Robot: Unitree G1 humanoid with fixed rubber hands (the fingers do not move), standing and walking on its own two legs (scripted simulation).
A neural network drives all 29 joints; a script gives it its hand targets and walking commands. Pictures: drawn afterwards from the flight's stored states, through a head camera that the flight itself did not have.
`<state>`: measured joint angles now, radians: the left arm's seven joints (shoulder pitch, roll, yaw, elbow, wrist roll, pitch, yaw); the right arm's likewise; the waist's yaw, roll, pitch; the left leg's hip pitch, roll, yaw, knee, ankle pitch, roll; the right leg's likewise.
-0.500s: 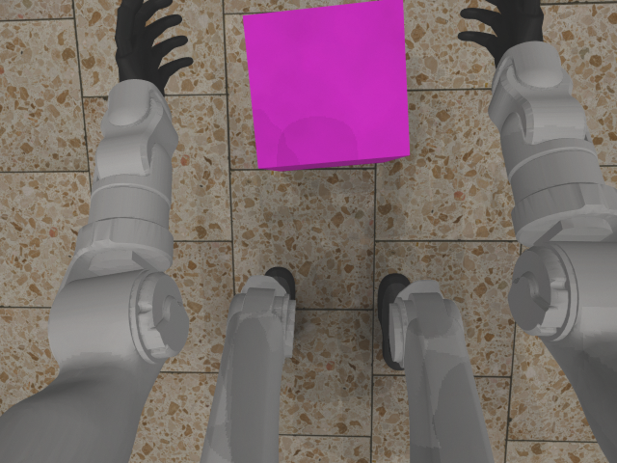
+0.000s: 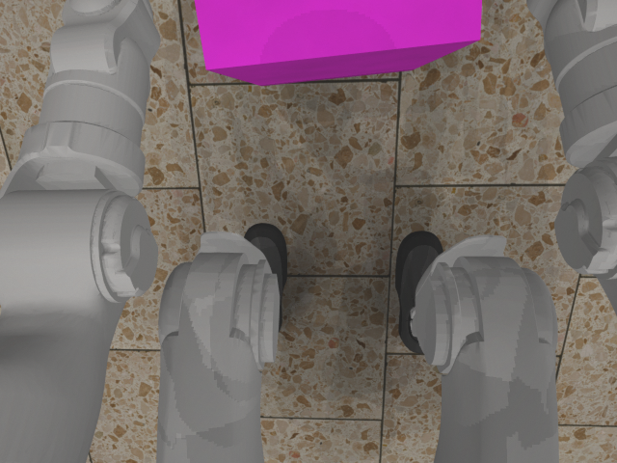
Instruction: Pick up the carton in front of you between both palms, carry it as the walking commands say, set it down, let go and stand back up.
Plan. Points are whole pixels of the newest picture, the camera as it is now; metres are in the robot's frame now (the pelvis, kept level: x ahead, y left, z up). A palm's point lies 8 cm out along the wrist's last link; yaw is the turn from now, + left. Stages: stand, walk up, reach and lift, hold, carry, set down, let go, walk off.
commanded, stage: reach and lift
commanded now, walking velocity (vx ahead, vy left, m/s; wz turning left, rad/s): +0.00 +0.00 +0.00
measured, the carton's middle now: out of the picture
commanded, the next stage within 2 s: none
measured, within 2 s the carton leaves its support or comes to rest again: leaves its support in 0.88 s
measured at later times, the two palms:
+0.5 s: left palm out of the picture +0.55 +0.17 -0.18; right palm out of the picture +0.58 -0.13 -0.18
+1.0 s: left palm out of the picture +0.54 +0.17 -0.12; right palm out of the picture +0.56 -0.13 -0.12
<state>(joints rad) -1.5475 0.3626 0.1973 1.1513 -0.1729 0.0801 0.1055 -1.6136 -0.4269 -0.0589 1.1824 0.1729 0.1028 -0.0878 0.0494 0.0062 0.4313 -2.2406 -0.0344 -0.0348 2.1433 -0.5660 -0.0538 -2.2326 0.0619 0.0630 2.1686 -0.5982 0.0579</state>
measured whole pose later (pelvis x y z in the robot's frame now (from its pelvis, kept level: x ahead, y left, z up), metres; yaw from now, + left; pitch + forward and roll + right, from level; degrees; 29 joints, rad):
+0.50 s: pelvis +0.00 +0.00 -0.01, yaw +0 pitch +36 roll +2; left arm -1.58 0.30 0.18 1.16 -0.17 0.06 0.12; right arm -1.65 -0.36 -0.01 1.19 0.18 0.10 -0.11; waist 0.05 0.00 0.45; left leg -2.23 -0.03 -0.04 2.16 -0.56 -0.06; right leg -2.23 0.06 0.05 2.19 -0.59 0.04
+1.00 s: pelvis +0.00 +0.00 +0.01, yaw +0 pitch +36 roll +1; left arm -1.30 0.19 0.29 0.71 -0.08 0.31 0.15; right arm -1.37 -0.23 -0.18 0.80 0.07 0.30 -0.16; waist 0.05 -0.01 0.31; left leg -2.18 -0.10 -0.08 2.14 -0.59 -0.10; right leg -2.17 0.12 0.09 2.16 -0.62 0.08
